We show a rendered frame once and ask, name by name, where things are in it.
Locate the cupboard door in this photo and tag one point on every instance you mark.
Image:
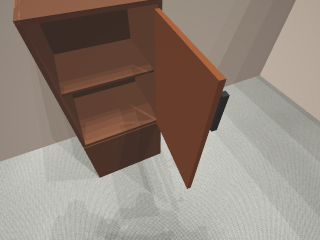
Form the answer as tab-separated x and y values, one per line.
188	91

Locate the handle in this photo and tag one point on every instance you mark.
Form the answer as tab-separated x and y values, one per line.
219	111

